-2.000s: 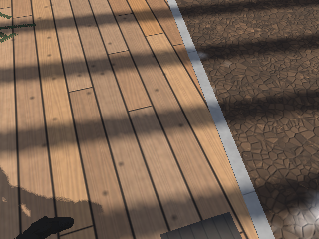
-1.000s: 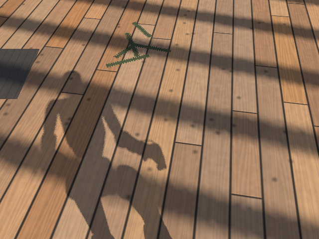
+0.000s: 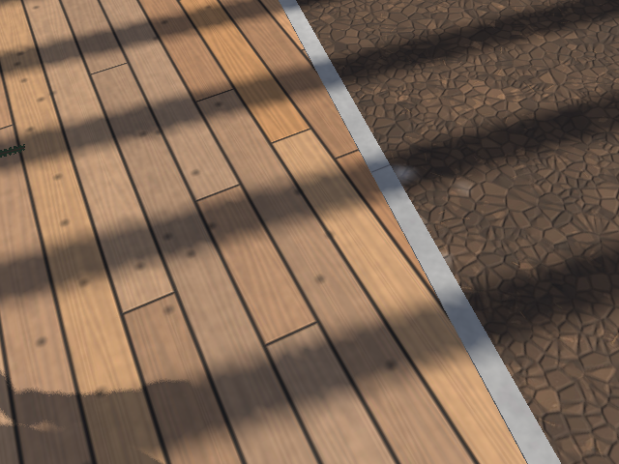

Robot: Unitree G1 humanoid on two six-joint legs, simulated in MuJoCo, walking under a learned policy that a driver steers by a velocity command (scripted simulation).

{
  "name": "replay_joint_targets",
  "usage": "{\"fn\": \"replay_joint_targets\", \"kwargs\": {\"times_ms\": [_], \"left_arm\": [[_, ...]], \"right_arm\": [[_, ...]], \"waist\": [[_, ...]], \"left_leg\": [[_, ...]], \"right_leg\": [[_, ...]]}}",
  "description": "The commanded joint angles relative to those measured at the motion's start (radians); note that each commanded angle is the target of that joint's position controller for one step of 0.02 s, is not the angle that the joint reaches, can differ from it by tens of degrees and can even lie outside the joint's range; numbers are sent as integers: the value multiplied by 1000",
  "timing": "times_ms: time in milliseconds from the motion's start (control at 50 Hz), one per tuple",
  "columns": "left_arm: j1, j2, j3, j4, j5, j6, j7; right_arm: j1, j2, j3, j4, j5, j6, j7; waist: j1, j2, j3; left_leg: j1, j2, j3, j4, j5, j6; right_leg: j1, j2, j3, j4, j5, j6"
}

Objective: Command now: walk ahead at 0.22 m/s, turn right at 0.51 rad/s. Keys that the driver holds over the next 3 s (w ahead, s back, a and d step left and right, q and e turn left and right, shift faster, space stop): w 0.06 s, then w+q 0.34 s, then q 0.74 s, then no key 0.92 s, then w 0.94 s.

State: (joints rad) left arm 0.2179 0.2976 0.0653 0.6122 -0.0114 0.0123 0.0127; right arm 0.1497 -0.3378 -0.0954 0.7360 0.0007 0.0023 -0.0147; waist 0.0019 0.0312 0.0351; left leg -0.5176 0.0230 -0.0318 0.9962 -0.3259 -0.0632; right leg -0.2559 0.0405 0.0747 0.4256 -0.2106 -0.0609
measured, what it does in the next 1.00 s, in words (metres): walks ahead, turning left: left foot, then right foot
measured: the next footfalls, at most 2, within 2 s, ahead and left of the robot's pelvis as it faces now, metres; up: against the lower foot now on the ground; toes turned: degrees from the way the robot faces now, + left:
left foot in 0.28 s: +0.14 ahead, +0.14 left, +0.00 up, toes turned +0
right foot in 0.72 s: +0.44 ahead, -0.01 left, +0.00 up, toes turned +19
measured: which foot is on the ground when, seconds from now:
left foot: up 0.00-0.26, down 0.28-0.72, up 0.74-1.00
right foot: down 0.00-0.28, up 0.30-0.70, down 0.72-1.00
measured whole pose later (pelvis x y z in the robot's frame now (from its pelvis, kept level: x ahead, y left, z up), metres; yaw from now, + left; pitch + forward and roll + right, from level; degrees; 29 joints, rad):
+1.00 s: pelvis +0.30 +0.05 -0.01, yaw +24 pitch +0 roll -1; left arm 0.10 0.27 0.05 0.70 0.02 -0.01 0.02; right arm 0.20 -0.34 -0.07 0.63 0.01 0.07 -0.03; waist 0.01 0.02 0.10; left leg -0.51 0.05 -0.03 0.97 -0.40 -0.09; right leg -0.29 0.00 -0.10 0.40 -0.11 -0.04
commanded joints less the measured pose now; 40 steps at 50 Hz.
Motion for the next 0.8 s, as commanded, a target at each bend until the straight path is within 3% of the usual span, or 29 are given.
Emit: {"fn": "replay_joint_targets", "kwargs": {"times_ms": [20, 80, 180, 220, 260, 280, 300, 320, 340, 360, 400, 440, 480, 500, 540, 600, 640, 680, 700, 720, 740, 760, 780, 800], "left_arm": [[1, 164, 43, -55, 3, -29, 12], [30, 172, 41, -28, 3, -42, 7], [70, 187, 36, 7, 2, -55, -16], [61, 181, 32, 17, -2, -56, -21], [56, 150, 21, 25, 3, -56, -22], [41, 114, 8, 20, 13, -59, -20], [27, 55, -10, -22, 24, -75, -20], [-17, 94, -1, -67, 11, -97, -11], [-36, 151, 14, -66, -13, -112, -11], [-52, 149, 15, -58, -17, -122, -17], [-78, 126, 14, -56, 15, -134, -25], [-85, 99, 12, -57, 31, -133, -30], [-104, 68, 4, -53, 32, -122, -27], [-128, 52, -2, -56, 29, -117, -25], [-186, 34, -8, -64, 21, -109, -26], [-240, 54, 0, -68, 9, -102, -34], [-226, 83, 13, -61, 9, -105, -35], [-141, 118, 30, -36, 16, -115, -28], [-75, 137, 37, -25, 30, -121, -20], [15, 194, 44, -25, 49, -119, -8], [4, 189, 32, -32, 64, -100, -8], [-25, 160, 36, -28, 26, -78, -12], [-79, 89, 18, -50, 18, -67, -6], [-124, 60, 6, -47, 20, -55, -4]], "right_arm": [[-75, -69, -11, -79, 7, -42, 11], [-84, -47, 3, -72, 7, -67, 29], [-99, -57, 17, -82, 29, -85, 48], [-58, -53, 22, -72, 31, -92, 54], [46, -58, 19, -34, 29, -93, 51], [134, -81, 11, -11, 33, -93, 45], [215, -182, -11, -5, 28, -96, 38], [304, -234, -29, 9, 20, -96, 50], [277, -170, -9, 0, 17, -103, 54], [245, -129, 2, -16, 11, -103, 51], [212, -98, 14, -34, 10, -91, 40], [189, -89, 20, -43, 8, -77, 23], [178, -114, 11, -42, 8, -61, 3], [181, -125, 6, -37, 12, -53, -6], [207, -137, -3, -25, 22, -35, -20], [239, -136, -10, -16, 30, -11, -34], [216, -136, -15, -27, 32, -4, -40], [153, -124, -15, -56, 28, -5, -40], [139, -98, -8, -73, 26, -7, -35], [152, -35, 13, -105, 3, -9, -30], [381, 23, 28, -81, -4, -10, -23], [445, -103, 8, -48, 15, 3, -19], [321, -156, -13, -50, 29, 20, -25], [246, -164, -19, -63, 31, 38, -32]], "waist": [[28, -193, -69], [48, -195, -61], [72, -174, -2], [41, -154, 4], [-13, -128, -18], [-53, -89, -43], [-60, 130, -81], [-100, 281, -89], [-89, 171, -31], [-79, 121, 2], [-62, 46, 15], [-34, 70, 4], [-23, 66, -15], [-25, 64, -22], [-43, 79, -36], [-55, 89, -51], [-35, 97, -59], [18, 107, -96], [53, 74, -165], [70, -84, -307], [-43, -318, -410], [-52, -264, -420], [-18, -154, -276], [-16, -93, -195]], "left_leg": [[-99, 2, -22, -184, 75, 2], [-13, 5, -4, -321, 101, 9], [56, 15, 27, -399, 73, 71], [135, 6, 47, -453, 97, 107], [292, -20, 61, -492, 91, 133], [405, 14, -5, -516, 67, 159], [553, 186, -316, -637, -30, 259], [667, 320, -694, -781, -208, 396], [666, 331, -705, -795, -278, 392], [642, 289, -613, -789, -225, 364], [591, 222, -472, -789, -10, 327], [529, 167, -353, -779, 352, 304], [470, 125, -252, -738, 661, 289], [429, 100, -212, -718, 724, 271], [369, 70, -191, -688, 725, 238], [368, 80, -254, -647, 643, 209], [399, 97, -320, -603, 603, 191], [422, 74, -347, -496, 645, 162], [396, 23, -326, -372, 621, 131], [252, -57, -262, -114, 275, 91], [23, -195, -220, 149, -477, 43], [-28, -97, -187, 290, -394, 14], [-73, -58, -138, 328, -298, -13], [-76, -30, -106, 301, -227, -27]], "right_leg": [[161, -224, 298, -216, -221, -165], [131, -228, 275, -209, -191, -159], [77, -271, 292, -212, -273, -165], [47, -269, 264, -186, -276, -149], [-15, -230, 203, -108, -243, -115], [-76, -187, 139, 12, -170, -78], [-244, -51, -23, 332, -121, 4], [-496, 23, -44, 596, -330, 56], [-604, -27, 20, 697, -320, 44], [-625, -61, 26, 716, -230, 35], [-597, -96, 13, 638, -104, 44], [-504, -84, -18, 545, -52, 80], [-425, -46, -56, 446, -11, 118], [-373, -27, -66, 380, 33, 127], [-282, 9, -71, 255, 138, 134], [-209, 40, -42, 131, 217, 127], [-164, 32, -2, 75, 213, 105], [-62, 16, 4, 1, 238, 65], [91, -35, 14, -55, 361, 26], [362, -243, 190, 12, 669, -50], [564, -496, 495, 66, 1007, -227], [485, -531, 573, 14, 687, -271], [367, -433, 421, -27, 489, -224], [252, -361, 301, -60, 361, -179]]}}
